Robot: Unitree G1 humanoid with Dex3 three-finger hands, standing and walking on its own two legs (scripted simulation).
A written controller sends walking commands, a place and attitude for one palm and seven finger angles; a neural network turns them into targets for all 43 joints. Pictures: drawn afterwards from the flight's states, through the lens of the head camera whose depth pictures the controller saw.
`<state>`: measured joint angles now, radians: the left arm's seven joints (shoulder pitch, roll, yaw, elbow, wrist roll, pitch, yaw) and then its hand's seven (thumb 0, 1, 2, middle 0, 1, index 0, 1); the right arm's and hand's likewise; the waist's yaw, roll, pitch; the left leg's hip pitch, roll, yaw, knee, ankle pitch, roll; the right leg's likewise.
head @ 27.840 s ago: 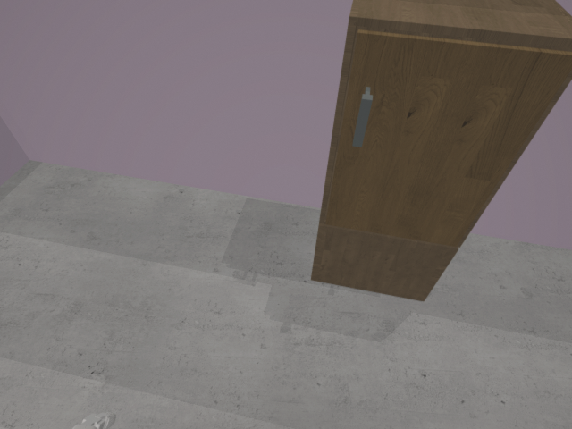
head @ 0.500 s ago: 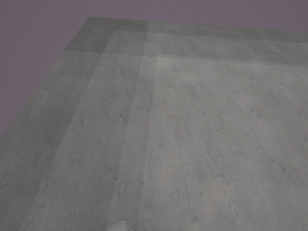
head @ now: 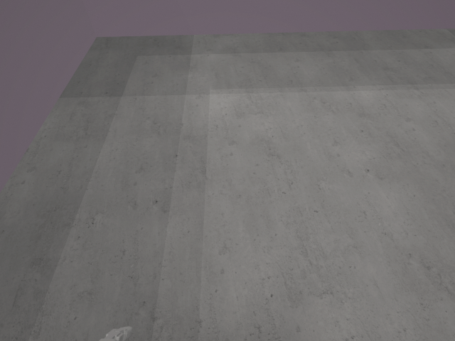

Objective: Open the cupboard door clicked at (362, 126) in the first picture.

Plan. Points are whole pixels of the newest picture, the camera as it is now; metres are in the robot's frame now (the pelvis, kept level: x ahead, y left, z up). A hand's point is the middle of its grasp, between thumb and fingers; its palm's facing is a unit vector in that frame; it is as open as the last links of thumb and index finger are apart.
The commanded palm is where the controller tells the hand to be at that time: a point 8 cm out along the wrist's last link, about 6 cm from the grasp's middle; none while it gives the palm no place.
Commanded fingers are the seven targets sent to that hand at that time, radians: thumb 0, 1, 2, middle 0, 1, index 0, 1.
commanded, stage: turn to face it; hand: left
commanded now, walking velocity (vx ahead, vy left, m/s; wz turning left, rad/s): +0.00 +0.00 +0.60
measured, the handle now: out of the picture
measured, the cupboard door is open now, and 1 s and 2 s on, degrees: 43 43 43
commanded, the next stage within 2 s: none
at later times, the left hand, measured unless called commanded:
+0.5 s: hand out of the picture +0.15 +0.22 -0.15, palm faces +0.30 -0.92 -0.26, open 7.3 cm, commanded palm none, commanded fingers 0.00 0.90 0.90 -0.20 -0.30 -0.20 -0.30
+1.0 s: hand out of the picture +0.03 +0.15 -0.18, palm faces +0.60 -0.77 -0.23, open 7.4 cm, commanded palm none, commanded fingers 0.00 0.90 0.90 -0.20 -0.30 -0.20 -0.30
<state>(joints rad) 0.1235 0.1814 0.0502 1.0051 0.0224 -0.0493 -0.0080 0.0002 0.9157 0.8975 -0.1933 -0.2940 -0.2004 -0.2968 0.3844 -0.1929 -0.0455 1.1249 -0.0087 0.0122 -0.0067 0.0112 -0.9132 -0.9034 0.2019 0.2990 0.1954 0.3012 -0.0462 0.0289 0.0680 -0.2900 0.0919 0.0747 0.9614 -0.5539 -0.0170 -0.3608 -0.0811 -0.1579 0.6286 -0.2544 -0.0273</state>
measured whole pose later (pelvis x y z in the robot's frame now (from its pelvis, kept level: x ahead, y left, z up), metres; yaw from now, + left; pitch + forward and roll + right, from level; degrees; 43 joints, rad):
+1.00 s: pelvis +0.13 -0.04 +0.00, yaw +35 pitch +1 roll +1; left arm 0.24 0.24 0.06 0.94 0.02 0.05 0.01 0.00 0.90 0.90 -0.20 -0.29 -0.20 -0.30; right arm 0.06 -0.23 -0.05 0.87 -0.01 0.03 0.02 0.01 -0.91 -0.90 0.20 0.30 0.20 0.30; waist 0.03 -0.06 0.13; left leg -0.32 -0.01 0.08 0.64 -0.32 0.05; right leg -0.38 -0.13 -0.13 0.97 -0.54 0.06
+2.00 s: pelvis +0.22 -0.06 +0.00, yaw +69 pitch +2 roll +1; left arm 0.14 0.25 0.06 0.85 0.01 0.02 0.01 0.00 0.91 0.90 -0.19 -0.29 -0.20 -0.30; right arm 0.18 -0.24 -0.07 0.91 -0.01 0.06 0.01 0.01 -0.90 -0.90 0.21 0.30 0.20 0.30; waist -0.01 0.02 0.08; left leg -0.37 -0.04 -0.12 0.65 -0.34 -0.03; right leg -0.30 -0.04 -0.02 0.59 -0.30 0.03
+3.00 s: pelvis +0.25 -0.02 +0.00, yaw +107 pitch +1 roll +0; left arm 0.24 0.21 0.04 0.88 0.02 0.02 0.01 0.00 0.90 0.90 -0.20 -0.30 -0.21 -0.30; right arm 0.14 -0.25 -0.07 0.90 -0.01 0.05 0.03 0.01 -0.91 -0.90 0.20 0.30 0.19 0.30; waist 0.00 -0.05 0.10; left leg -0.31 0.01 0.08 0.60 -0.29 -0.03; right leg -0.25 -0.17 -0.21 0.64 -0.38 0.06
